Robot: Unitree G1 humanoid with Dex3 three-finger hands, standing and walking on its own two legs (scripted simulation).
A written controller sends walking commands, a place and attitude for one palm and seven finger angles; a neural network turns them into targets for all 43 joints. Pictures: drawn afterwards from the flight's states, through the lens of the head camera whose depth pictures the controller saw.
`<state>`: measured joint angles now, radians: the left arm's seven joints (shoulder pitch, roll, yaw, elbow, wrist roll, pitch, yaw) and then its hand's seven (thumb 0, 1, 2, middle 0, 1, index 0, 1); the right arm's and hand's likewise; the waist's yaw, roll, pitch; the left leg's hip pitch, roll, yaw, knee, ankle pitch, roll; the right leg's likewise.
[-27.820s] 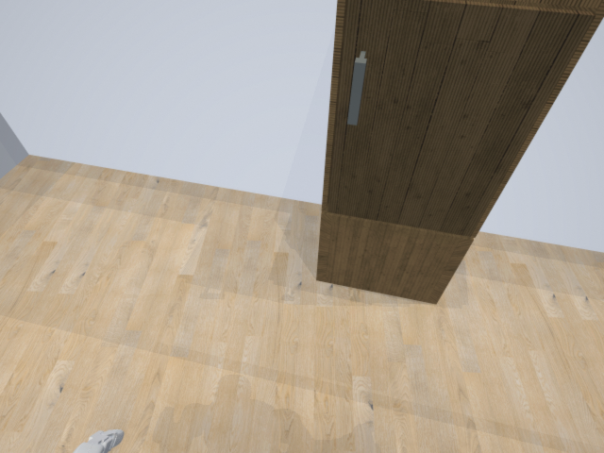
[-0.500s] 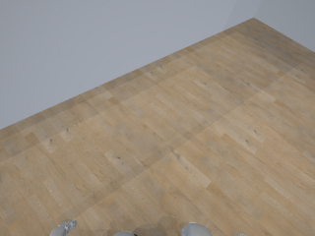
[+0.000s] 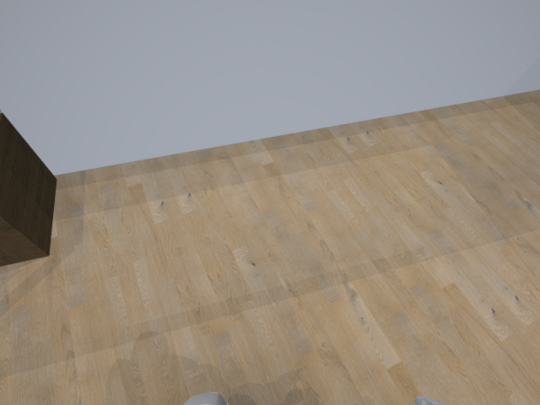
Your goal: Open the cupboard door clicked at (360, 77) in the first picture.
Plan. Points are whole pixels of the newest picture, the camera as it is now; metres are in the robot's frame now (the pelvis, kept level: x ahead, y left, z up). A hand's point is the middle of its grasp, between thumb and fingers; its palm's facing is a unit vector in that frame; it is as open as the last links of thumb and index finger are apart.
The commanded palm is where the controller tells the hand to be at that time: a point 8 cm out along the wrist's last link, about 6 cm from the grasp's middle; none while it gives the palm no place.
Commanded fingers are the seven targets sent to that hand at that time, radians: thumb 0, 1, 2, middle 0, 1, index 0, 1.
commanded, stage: turn to face it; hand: left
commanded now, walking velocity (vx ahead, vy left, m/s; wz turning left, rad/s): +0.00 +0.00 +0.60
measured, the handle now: out of the picture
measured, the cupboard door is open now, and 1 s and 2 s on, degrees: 41 41 41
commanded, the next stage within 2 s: take the last steps up to it in 1.62 s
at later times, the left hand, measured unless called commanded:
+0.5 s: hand out of the picture +0.06 +0.19 -0.14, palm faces +0.28 -0.91 -0.29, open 7.4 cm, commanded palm none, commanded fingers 0.00 0.90 0.90 -0.20 -0.30 -0.20 -0.30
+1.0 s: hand out of the picture +0.01 +0.24 -0.15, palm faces +0.57 -0.79 -0.24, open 7.4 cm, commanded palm none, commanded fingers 0.00 0.90 0.90 -0.20 -0.30 -0.20 -0.30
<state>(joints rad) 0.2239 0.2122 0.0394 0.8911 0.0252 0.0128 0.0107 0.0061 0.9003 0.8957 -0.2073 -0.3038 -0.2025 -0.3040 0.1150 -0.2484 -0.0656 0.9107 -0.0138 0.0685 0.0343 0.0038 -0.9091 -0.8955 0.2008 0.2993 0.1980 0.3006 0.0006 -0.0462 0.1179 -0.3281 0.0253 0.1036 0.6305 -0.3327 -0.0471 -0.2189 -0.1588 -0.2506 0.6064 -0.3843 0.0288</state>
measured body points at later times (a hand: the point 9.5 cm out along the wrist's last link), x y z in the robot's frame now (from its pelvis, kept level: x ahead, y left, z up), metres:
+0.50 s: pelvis +0.03 -0.03 +0.01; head +0.08 -0.04 +0.45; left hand +0.05 +0.24 -0.12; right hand +0.18 -0.26 -0.15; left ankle -0.04 +0.08 -0.65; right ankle +0.05 -0.15 -0.73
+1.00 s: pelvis +0.05 +0.00 +0.01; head +0.08 +0.05 +0.46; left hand -0.02 +0.28 -0.14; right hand +0.26 -0.17 -0.12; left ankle +0.00 +0.08 -0.73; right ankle +0.13 -0.15 -0.66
